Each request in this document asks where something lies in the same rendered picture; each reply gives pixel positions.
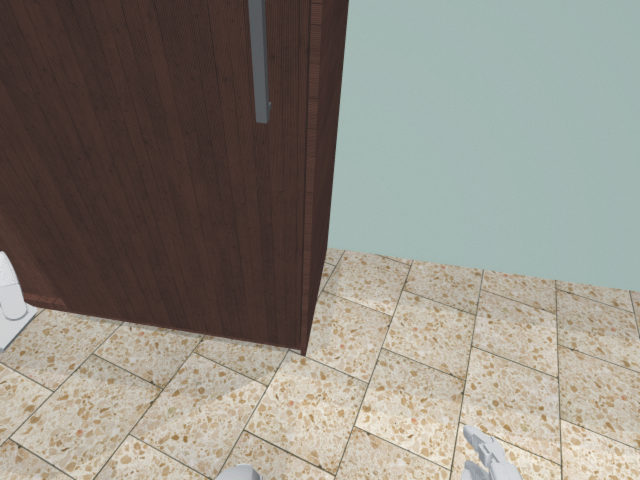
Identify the robot right hand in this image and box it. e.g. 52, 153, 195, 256
461, 425, 523, 480

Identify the wardrobe door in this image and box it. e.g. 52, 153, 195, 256
0, 0, 311, 348
0, 205, 61, 298

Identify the robot left hand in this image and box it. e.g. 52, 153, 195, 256
0, 251, 37, 353

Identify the handle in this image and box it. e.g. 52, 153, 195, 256
248, 0, 271, 124

